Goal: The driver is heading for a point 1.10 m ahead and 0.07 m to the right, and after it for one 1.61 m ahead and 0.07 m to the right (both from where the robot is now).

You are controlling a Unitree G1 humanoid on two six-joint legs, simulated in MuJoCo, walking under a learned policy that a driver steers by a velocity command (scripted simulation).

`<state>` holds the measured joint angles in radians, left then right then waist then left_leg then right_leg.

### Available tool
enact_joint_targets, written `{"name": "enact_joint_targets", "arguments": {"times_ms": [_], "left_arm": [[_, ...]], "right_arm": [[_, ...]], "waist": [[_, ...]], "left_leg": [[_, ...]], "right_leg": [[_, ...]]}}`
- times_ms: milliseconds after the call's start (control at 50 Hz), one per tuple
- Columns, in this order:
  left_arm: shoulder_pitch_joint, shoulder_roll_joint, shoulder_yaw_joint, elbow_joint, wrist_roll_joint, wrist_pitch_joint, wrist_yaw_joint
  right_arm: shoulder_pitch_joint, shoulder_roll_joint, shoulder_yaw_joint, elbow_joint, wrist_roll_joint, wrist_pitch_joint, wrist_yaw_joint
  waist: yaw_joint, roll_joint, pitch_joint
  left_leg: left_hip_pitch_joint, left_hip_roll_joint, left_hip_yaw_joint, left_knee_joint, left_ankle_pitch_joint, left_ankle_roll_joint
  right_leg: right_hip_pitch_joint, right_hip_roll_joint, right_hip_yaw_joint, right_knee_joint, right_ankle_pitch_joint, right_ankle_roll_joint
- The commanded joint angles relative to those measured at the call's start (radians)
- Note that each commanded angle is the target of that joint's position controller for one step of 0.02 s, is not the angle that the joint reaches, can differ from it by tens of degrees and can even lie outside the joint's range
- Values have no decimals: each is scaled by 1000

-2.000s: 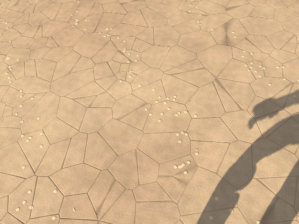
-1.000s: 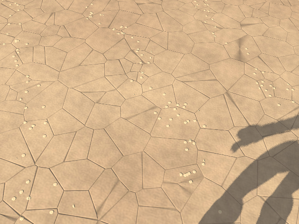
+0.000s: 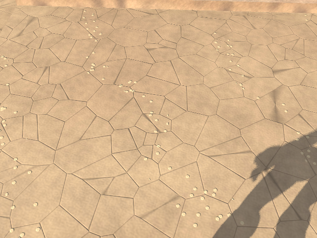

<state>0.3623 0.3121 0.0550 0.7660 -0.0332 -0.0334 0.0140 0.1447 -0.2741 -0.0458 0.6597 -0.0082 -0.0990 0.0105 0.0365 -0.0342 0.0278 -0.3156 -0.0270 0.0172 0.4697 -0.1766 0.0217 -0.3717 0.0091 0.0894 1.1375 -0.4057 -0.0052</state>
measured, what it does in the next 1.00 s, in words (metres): walks ahead: right foot, then left foot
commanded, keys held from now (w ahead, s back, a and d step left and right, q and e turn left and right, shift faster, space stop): w+e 0.42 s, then w+q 0.58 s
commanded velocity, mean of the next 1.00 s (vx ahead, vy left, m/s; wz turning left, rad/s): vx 0.50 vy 0.00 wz -0.15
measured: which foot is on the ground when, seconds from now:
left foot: down 0.00-0.40, up 0.42-0.90, down 0.92-1.00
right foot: up 0.00-0.36, down 0.38-0.92, up 0.94-1.00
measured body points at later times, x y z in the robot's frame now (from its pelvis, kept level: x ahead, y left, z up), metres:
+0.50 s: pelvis +0.26 -0.08 -0.01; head +0.30 -0.10 +0.44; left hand +0.51 +0.13 -0.09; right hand +0.26 -0.38 -0.13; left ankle +0.19 +0.11 -0.64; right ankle +0.31 -0.16 -0.74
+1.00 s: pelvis +0.56 -0.08 -0.02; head +0.60 -0.09 +0.43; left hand +0.66 +0.19 -0.14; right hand +0.71 -0.37 -0.11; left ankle +0.66 -0.02 -0.74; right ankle +0.36 -0.19 -0.65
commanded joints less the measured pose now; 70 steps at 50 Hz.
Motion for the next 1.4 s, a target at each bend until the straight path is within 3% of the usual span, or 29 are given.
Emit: {"name": "enact_joint_targets", "arguments": {"times_ms": [20, 120, 280, 320, 360, 380, 400, 420, 440, 460, 480, 500, 600, 680, 780, 860, 920, 940, 960, 980, 1000, 1020, 1040, 1060, 1120, 1240, 1340, 1380, 1400], "left_arm": [[-44, 80, 25, -101, 2, -4, -9], [-133, 32, 8, -154, 14, 6, -26], [-359, 36, -1, -242, 8, -11, -74], [-347, 64, 13, -257, 12, -6, -78], [-168, 130, 52, -225, 14, 5, -71], [10, 189, 86, -181, 9, 15, -55], [49, 310, 110, -174, 2, 19, -37], [62, 283, 93, -215, 6, 1, -43], [36, 193, 65, -195, 18, -13, -50], [-10, 162, 55, -185, 20, -21, -50], [-78, 128, 43, -186, 21, -25, -48], [-124, 95, 29, -190, 32, -30, -47], [-127, 110, 31, -127, 43, -66, -39], [-113, 109, 27, -92, 49, -68, -26], [-52, 133, 37, -34, 36, -56, -20], [-55, 159, 49, -13, 23, -25, -6], [-83, 172, 49, -28, 24, -1, 16], [-48, 124, 27, -52, 49, -11, 22], [61, 4, -12, -86, 63, -41, -3], [-52, 107, 5, -83, 29, -75, -22], [-142, 138, 13, -117, -3, -94, -31], [-175, 122, 7, -125, 8, -105, -27], [-186, 125, 13, -125, 33, -106, -21], [-166, 125, 17, -125, 41, -97, -20], [-133, 93, 11, -117, 52, -68, -14], [-345, 41, -10, -165, 43, -72, -20], [-376, 97, 14, -178, 26, -91, -36], [-278, 121, 31, -153, 26, -100, -32], [-177, 149, 46, -137, 37, -105, -25]], "right_arm": [[78, -95, -34, -8, -9, -9, -4], [79, -146, -55, 36, 5, -24, -5], [158, -218, -71, 99, 31, 10, -12], [164, -245, -78, 103, 37, 26, -16], [157, -262, -81, 98, 43, 42, -25], [164, -236, -68, 87, 35, 41, -31], [248, -106, -26, 32, -10, 27, -22], [212, -123, -13, 12, -3, -8, -10], [117, -200, -35, 0, 45, -23, 2], [96, -187, -27, -4, 56, -31, 4], [94, -175, -26, 14, 38, -29, -4], [113, -178, -30, 27, 26, -17, -7], [126, -120, -18, 53, 23, 35, -9], [31, -94, -10, 35, 30, 27, 2], [-87, -73, 0, -15, 34, 19, 32], [-99, -87, -6, -59, 27, 21, 58], [175, -187, -64, -14, 26, 34, 44], [319, -276, -90, 3, 31, 44, 25], [295, -328, -93, -7, 35, 35, 29], [321, -227, -69, -20, 34, 31, 29], [277, -197, -60, -20, 27, 28, 25], [217, -192, -58, -30, 27, 27, 22], [162, -171, -52, -43, 24, 30, 19], [134, -157, -44, -59, 10, 30, 15], [116, -164, -47, -55, 17, 28, 2], [182, -199, -58, -15, 29, 47, -27], [216, -190, -60, 11, 36, 63, -33], [188, -176, -59, 5, 32, 68, -32], [183, -137, -45, -5, 27, 66, -28]], "waist": [[-55, 151, -12], [-51, 99, 21], [-114, 73, 63], [-84, 98, 27], [30, 110, -90], [116, 75, -179], [42, -182, -267], [63, -154, -446], [92, -57, -328], [57, -32, -203], [16, 21, -133], [-19, -5, -100], [-46, -17, -37], [-4, -17, 13], [50, 2, 69], [25, -17, 48], [-135, -21, -145], [-178, 118, -263], [-65, 325, -369], [-153, 195, -390], [-155, 145, -242], [-119, 42, -156], [-85, 20, -97], [-52, 51, -88], [-21, 74, -62], [-99, 111, -29], [-91, 144, -31], [-33, 165, -54], [18, 143, -136]], "left_leg": [[238, 278, -276, -273, 34, 159], [220, 290, -107, -339, 196, 191], [350, 293, 92, -291, 338, 123], [401, 298, 129, -185, 614, 101], [368, 274, 178, 98, 859, 68], [197, 239, 190, 347, 734, 32], [-252, 97, 179, 727, -96, -33], [-411, -13, -67, 906, -442, -41], [-494, 56, -116, 915, -346, -25], [-483, 101, -91, 840, -259, -11], [-432, 146, -80, 763, -195, -16], [-358, 175, -84, 711, -150, -21], [-310, 189, -76, 587, 17, -68], [-328, 156, -82, 343, 262, -62], [-372, 121, -55, 158, 297, -24], [-368, 76, 4, 111, 109, 37], [52, -36, 66, 74, 73, 115], [362, 132, -198, 73, 128, 187], [679, 342, -760, -42, -80, 380], [710, 341, -807, -137, -182, 351], [602, 315, -660, -159, -131, 309], [461, 276, -560, -165, -28, 285], [342, 243, -482, -180, 97, 275], [265, 220, -443, -201, 185, 275], [143, 185, -354, -237, 318, 286], [46, 94, -266, -217, 206, 198], [179, 156, -416, -108, 120, 166], [185, 146, -438, -25, 168, 140], [146, 94, -399, 116, 186, 109]], "right_leg": [[-287, -120, 28, 27, 88, 8], [-331, -140, 9, -155, 232, 28], [-269, -89, -103, -495, 382, -33], [-199, -38, -152, -517, 283, -71], [64, 44, -198, -559, 247, -127], [350, 43, -140, -591, 283, -168], [724, -227, 344, -607, 212, -318], [825, -357, 774, -781, 51, -428], [744, -339, 620, -830, 68, -357], [591, -305, 467, -836, 147, -319], [449, -266, 350, -836, 266, -283], [343, -233, 268, -858, 382, -266], [190, -205, 64, -973, 516, -260], [224, -172, -68, -1007, 465, -202], [370, -237, -124, -1008, 469, -186], [508, -276, -158, -876, 764, -150], [416, -215, -237, -447, 1104, -81], [171, -159, -249, -127, 755, -39], [-255, 69, -116, 177, -167, 18], [-364, 27, 40, 244, -169, -1], [-423, -16, 26, 212, -74, -19], [-402, -59, 13, 131, 2, -22], [-354, -84, 5, 49, 46, -11], [-290, -100, 11, 19, 75, 1], [-244, -102, -20, -94, 111, 56], [-134, -21, -51, -520, 477, 93], [-87, -6, 5, -651, 413, 47], [39, -5, -16, -694, 363, 4], [219, -55, 11, -702, 358, -37]]}}
Keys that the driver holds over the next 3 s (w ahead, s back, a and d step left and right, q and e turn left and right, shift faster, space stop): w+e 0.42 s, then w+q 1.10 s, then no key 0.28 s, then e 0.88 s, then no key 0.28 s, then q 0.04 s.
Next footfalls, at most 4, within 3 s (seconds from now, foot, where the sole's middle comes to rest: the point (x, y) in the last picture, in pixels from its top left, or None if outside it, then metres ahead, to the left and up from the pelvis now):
0.38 right None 0.35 -0.17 -0.77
0.92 left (173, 189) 0.70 -0.03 -0.77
1.40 right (212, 139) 0.98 -0.22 -0.77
1.84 left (157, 120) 1.09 0.06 -0.77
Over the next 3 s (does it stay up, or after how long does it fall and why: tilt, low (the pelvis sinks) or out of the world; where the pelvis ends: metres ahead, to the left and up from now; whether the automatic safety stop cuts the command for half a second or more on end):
stays up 1.04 -0.08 0.01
